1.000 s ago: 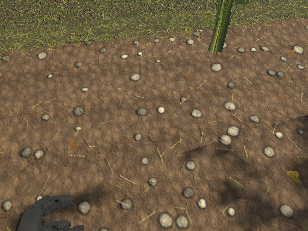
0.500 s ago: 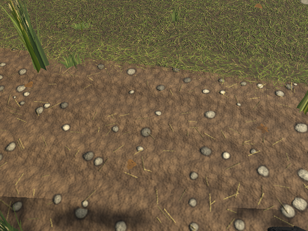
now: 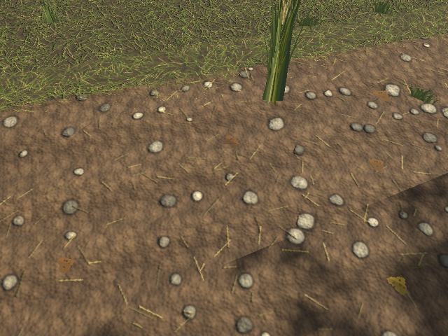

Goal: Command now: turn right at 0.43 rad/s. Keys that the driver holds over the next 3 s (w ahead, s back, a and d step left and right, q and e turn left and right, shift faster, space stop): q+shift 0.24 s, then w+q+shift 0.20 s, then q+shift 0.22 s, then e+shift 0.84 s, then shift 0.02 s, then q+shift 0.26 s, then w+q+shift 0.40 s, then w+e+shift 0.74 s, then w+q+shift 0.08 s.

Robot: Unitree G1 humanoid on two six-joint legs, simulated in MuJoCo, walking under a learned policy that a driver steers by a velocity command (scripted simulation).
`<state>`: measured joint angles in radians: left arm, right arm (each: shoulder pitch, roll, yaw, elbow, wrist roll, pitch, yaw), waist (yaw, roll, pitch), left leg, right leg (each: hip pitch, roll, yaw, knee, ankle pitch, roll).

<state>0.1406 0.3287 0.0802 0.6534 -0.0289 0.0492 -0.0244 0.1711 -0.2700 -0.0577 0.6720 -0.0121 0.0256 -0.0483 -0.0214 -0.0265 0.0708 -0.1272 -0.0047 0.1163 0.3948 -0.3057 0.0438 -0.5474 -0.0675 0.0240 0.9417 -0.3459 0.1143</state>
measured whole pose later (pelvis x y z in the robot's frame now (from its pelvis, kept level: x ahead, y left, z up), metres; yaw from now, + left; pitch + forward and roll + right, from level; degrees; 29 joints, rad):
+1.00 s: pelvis +0.16 +0.13 +0.00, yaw +21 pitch +1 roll +0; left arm 0.21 0.28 0.08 0.77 -0.02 0.02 -0.02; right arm 0.15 -0.22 -0.03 0.65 -0.03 -0.01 -0.06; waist 0.02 -0.05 0.05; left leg -0.10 -0.05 0.17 0.33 -0.26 0.10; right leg -0.60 -0.07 0.00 0.90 -0.15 0.09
